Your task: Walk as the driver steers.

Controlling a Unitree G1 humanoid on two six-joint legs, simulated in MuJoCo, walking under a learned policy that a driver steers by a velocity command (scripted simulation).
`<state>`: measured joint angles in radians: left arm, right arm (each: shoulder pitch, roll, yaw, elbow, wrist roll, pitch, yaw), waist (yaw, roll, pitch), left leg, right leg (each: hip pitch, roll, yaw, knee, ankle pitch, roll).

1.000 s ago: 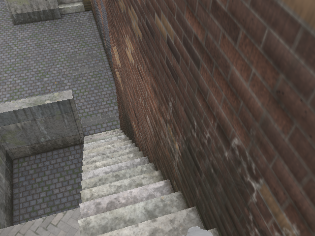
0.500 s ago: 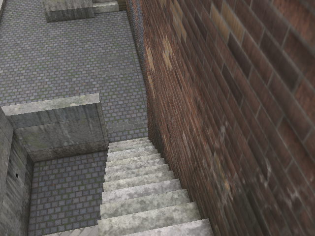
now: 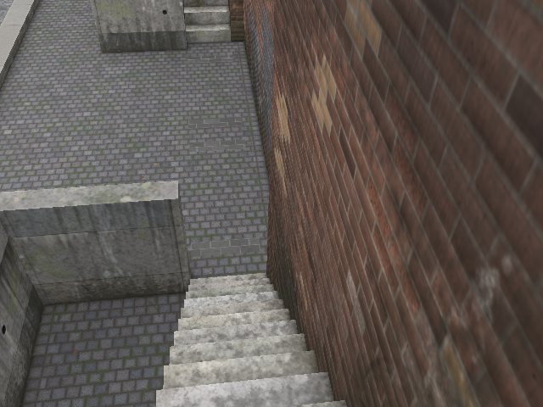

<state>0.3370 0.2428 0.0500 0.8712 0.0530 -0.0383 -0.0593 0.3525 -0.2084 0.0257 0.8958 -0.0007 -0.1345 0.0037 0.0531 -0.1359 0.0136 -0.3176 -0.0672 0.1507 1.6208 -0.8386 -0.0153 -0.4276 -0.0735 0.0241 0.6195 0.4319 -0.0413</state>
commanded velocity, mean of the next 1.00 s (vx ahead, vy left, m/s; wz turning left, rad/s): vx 0.02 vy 0.00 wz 0.00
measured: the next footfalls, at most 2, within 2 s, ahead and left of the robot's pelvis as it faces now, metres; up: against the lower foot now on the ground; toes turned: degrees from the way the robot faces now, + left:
left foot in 0.36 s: +0.28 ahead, +0.14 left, -0.22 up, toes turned +0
right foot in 0.66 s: +0.33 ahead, -0.09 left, -0.22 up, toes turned -7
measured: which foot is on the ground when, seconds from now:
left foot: down 0.00-0.00, up 0.02-0.34, down 0.36-0.68, up 0.70-0.90, down 0.92-1.00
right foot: down 0.00-0.36, up 0.38-0.64, down 0.66-1.00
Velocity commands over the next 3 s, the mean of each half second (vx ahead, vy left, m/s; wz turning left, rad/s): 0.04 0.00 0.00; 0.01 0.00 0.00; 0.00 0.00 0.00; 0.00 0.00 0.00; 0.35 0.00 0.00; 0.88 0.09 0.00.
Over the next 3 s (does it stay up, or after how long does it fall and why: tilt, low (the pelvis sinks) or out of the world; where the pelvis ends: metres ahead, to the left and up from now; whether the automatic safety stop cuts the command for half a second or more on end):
stays up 0.54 0.04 -0.50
